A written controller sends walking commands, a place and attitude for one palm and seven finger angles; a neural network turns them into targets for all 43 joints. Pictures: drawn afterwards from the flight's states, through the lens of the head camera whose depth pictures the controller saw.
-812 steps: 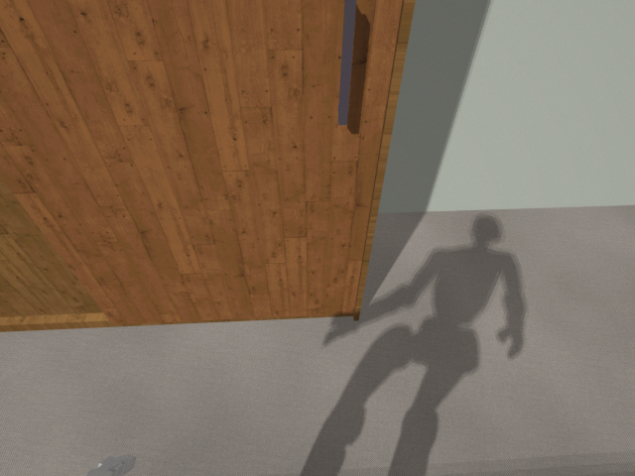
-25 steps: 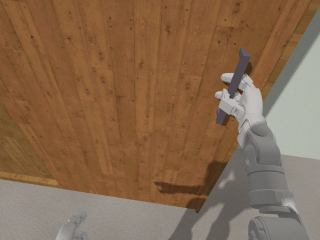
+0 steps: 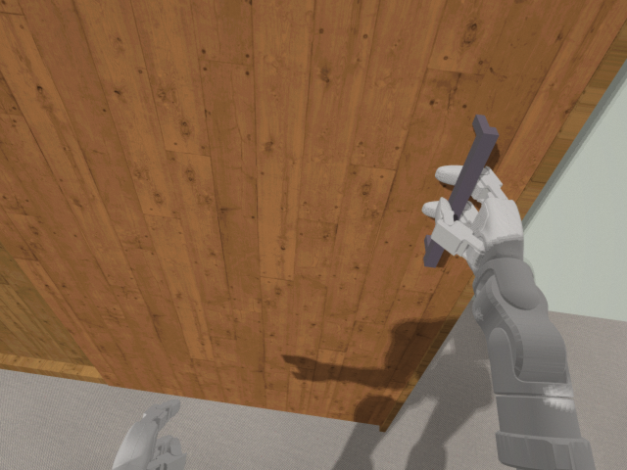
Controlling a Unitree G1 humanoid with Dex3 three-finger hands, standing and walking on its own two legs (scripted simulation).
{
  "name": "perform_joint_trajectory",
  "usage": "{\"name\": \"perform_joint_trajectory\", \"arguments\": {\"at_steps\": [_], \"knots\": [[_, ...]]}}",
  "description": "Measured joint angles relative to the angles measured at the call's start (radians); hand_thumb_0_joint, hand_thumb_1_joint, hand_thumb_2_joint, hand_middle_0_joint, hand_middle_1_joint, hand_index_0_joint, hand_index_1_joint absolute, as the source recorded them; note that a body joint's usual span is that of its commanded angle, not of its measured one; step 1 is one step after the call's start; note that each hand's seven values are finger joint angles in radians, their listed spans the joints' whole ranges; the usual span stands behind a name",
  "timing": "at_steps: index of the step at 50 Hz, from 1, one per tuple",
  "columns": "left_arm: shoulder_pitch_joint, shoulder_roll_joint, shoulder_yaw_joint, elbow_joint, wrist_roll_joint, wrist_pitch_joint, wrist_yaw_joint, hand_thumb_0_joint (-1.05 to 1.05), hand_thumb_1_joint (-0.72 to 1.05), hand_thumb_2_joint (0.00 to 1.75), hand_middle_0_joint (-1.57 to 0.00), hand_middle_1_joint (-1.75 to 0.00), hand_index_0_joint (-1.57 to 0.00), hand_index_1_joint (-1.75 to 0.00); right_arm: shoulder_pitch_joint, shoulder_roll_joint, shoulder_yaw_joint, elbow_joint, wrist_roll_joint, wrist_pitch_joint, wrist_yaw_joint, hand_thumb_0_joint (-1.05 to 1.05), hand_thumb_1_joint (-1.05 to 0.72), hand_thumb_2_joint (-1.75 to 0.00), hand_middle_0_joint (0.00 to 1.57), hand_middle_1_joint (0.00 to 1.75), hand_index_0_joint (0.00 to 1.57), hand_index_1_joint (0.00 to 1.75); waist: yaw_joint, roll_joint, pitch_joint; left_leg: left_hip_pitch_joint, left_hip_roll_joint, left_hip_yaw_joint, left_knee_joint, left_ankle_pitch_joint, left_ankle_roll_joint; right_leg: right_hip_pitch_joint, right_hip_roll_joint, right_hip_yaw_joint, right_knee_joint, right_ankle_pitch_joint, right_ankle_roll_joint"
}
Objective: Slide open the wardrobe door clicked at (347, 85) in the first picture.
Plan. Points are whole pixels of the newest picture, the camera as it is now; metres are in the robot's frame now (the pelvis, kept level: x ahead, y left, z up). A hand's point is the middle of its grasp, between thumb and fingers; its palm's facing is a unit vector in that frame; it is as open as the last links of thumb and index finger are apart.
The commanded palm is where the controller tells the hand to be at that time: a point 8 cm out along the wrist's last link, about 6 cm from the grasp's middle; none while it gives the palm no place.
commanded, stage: tug the door sideways, standing still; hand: right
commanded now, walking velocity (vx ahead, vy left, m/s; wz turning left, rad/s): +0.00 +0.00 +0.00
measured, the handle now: (452, 198) +0.42 -0.14 +0.18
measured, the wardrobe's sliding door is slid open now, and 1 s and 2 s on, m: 0.00 0.05 0.35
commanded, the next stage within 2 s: step sideways, sliding the door along in 0.28 s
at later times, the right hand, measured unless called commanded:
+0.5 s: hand (432, 224) +0.37 -0.11 +0.17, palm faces +0.06 +0.99 -0.12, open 5.4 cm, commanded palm +0.36 -0.13 +0.18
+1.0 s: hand (393, 226) +0.37 -0.06 +0.16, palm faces +0.11 +0.99 -0.06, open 5.7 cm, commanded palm +0.36 -0.06 +0.17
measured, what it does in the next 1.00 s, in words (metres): steps on the spot: left foot, then right foot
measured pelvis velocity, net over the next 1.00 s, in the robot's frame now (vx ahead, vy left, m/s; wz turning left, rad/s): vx -0.01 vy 0.07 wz -0.12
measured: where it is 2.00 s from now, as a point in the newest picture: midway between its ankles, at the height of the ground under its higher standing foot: outside the picture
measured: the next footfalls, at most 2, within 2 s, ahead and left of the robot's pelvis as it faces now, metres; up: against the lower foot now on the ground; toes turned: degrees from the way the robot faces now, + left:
left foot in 0.66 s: +0.09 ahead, +0.11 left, +0.00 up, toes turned -2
right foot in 0.94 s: +0.01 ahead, -0.07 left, +0.00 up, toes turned -12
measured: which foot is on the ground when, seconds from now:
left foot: down 0.00-0.48, up 0.50-0.64, down 0.66-0.92, up 0.94-1.00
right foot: down 0.00-0.68, up 0.70-0.92, down 0.94-1.00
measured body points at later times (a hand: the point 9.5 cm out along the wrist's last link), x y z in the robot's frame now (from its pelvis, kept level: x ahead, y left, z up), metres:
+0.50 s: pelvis +0.00 +0.00 +0.00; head +0.03 +0.03 +0.44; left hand +0.22 +0.18 -0.11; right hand +0.36 -0.16 +0.18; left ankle -0.11 +0.11 -0.71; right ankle -0.03 -0.13 -0.74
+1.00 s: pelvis -0.01 +0.07 -0.02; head +0.06 +0.07 +0.42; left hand +0.18 +0.29 -0.13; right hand +0.36 -0.12 +0.16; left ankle +0.02 +0.16 -0.69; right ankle -0.02 -0.06 -0.74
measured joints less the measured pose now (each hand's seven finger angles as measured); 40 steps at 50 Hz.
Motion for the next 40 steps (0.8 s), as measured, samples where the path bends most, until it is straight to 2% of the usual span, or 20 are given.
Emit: {"name": "perform_joint_trajectory", "arguments": {"at_steps": [8, 14, 20, 22, 25, 27, 30, 33, 34, 35, 36, 38, 40], "knots": [[-0.040, 0.000, 0.000, 0.030, 0.008, -0.003, 0.015, 0.01, 0.90, 0.90, -0.20, -0.30, -0.20, -0.30, -0.069, 0.037, 0.066, 0.036, -0.006, 0.030, -0.011, 0.00, -0.80, -0.87, 0.36, 1.35, 0.35, 1.35, -0.034, -0.003, 0.008, 0.012, 0.005, 0.041, 0.016, -0.001, -0.004, -0.004, 0.013, 0.048, 0.011, -0.016, -0.001], [-0.047, -0.016, 0.004, 0.034, 0.015, -0.012, 0.008, 0.01, 0.90, 0.90, -0.20, -0.30, -0.20, -0.30, -0.099, 0.080, 0.109, 0.072, -0.025, 0.006, -0.040, 0.00, -0.80, -0.87, 0.40, 1.38, 0.39, 1.38, -0.046, -0.007, 0.013, 0.007, 0.007, 0.052, 0.039, 0.013, -0.005, -0.016, 0.027, 0.078, 0.022, -0.003, -0.007], [-0.041, -0.034, 0.004, 0.040, 0.018, -0.023, -0.011, 0.01, 0.90, 0.90, -0.20, -0.30, -0.20, -0.30, -0.136, 0.103, 0.157, 0.120, -0.039, -0.029, -0.051, 0.00, -0.80, -0.87, 0.43, 1.39, 0.39, 1.39, -0.045, -0.014, 0.020, 0.003, 0.000, 0.052, 0.062, 0.015, -0.001, -0.030, 0.036, 0.106, 0.030, -0.003, -0.009], [-0.059, -0.036, -0.004, 0.039, 0.022, -0.016, -0.007, 0.01, 0.90, 0.90, -0.20, -0.30, -0.20, -0.30, -0.144, 0.075, 0.171, 0.141, -0.047, -0.086, -0.033, -0.02, -0.78, -0.86, 0.45, 1.40, 0.38, 1.40, -0.048, -0.019, 0.033, -0.027, -0.004, 0.032, 0.104, 0.009, -0.025, -0.045, 0.032, 0.099, 0.047, -0.011, -0.014], [-0.099, -0.056, 0.003, 0.024, 0.029, -0.016, -0.004, 0.01, 0.90, 0.90, -0.20, -0.30, -0.20, -0.30, -0.155, 0.009, 0.169, 0.161, -0.053, -0.192, -0.023, -0.04, -0.77, -0.85, 0.51, 1.40, 0.34, 1.40, -0.056, -0.017, 0.085, -0.152, -0.013, -0.027, 0.320, -0.013, -0.052, -0.042, 0.020, 0.062, 0.048, -0.026, 0.000], [-0.113, -0.070, 0.012, 0.008, 0.034, -0.021, -0.007, 0.01, 0.90, 0.90, -0.20, -0.30, -0.20, -0.30, -0.173, -0.019, 0.152, 0.173, -0.055, -0.230, -0.027, -0.05, -0.78, -0.84, 0.53, 1.40, 0.31, 1.40, -0.060, -0.013, 0.133, -0.231, -0.021, -0.054, 0.421, -0.073, -0.049, -0.030, 0.017, 0.042, 0.053, -0.020, 0.007], [-0.113, -0.075, 0.012, -0.006, 0.025, -0.021, -0.005, 0.01, 0.90, 0.90, -0.20, -0.30, -0.20, -0.30, -0.201, -0.042, 0.117, 0.205, -0.048, -0.264, -0.039, -0.05, -0.78, -0.85, 0.54, 1.40, 0.28, 1.40, -0.064, -0.021, 0.190, -0.306, -0.010, -0.041, 0.393, -0.082, -0.038, -0.015, 0.003, 0.025, 0.086, -0.030, 0.020], [-0.090, -0.070, 0.006, -0.002, 0.006, -0.023, 0.008, 0.01, 0.90, 0.90, -0.20, -0.30, -0.20, -0.30, -0.231, -0.057, 0.085, 0.247, -0.041, -0.284, -0.049, -0.05, -0.79, -0.86, 0.54, 1.40, 0.24, 1.40, -0.064, -0.027, 0.217, -0.308, 0.008, -0.008, 0.258, -0.001, -0.026, -0.031, -0.016, 0.030, 0.192, -0.087, 0.032], [-0.083, -0.064, 0.004, 0.007, -0.001, -0.025, 0.015, 0.01, 0.90, 0.90, -0.20, -0.30, -0.20, -0.30, -0.243, -0.057, 0.076, 0.259, -0.044, -0.286, -0.053, -0.05, -0.79, -0.86, 0.55, 1.40, 0.23, 1.40, -0.058, -0.033, 0.219, -0.310, 0.004, 0.013, 0.263, 0.054, -0.005, -0.056, -0.032, 0.036, 0.261, -0.131, 0.013], [-0.081, -0.054, 0.005, 0.024, -0.003, -0.027, 0.023, 0.01, 0.90, 0.90, -0.20, -0.30, -0.20, -0.30, -0.252, -0.049, 0.069, 0.268, -0.050, -0.291, -0.060, -0.05, -0.80, -0.86, 0.55, 1.40, 0.21, 1.40, -0.044, -0.045, 0.221, -0.317, -0.004, 0.038, 0.288, 0.058, 0.023, -0.094, -0.037, 0.057, 0.354, -0.199, -0.004], [-0.081, -0.044, 0.011, 0.045, -0.001, -0.029, 0.030, 0.01, 0.90, 0.90, -0.20, -0.30, -0.20, -0.30, -0.260, -0.037, 0.063, 0.276, -0.057, -0.300, -0.066, -0.05, -0.80, -0.86, 0.55, 1.40, 0.20, 1.40, -0.036, -0.050, 0.225, -0.318, -0.007, 0.056, 0.297, 0.049, 0.046, -0.138, -0.026, 0.080, 0.465, -0.248, -0.013], [-0.079, -0.022, 0.029, 0.082, 0.006, -0.044, 0.039, 0.01, 0.90, 0.90, -0.20, -0.30, -0.20, -0.30, -0.266, -0.012, 0.061, 0.276, -0.066, -0.323, -0.073, -0.04, -0.81, -0.86, 0.53, 1.40, 0.20, 1.41, -0.039, -0.051, 0.245, -0.300, -0.012, 0.070, 0.265, 0.050, 0.071, -0.206, 0.006, 0.096, 0.646, -0.246, -0.014], [-0.071, -0.006, 0.048, 0.103, 0.009, -0.059, 0.043, 0.01, 0.90, 0.90, -0.20, -0.30, -0.20, -0.30, -0.263, 0.003, 0.073, 0.261, -0.076, -0.350, -0.075, -0.04, -0.82, -0.86, 0.51, 1.40, 0.19, 1.41, -0.044, -0.040, 0.268, -0.276, -0.011, 0.074, 0.208, 0.081, 0.075, -0.235, 0.025, 0.073, 0.700, -0.221, -0.012]]}}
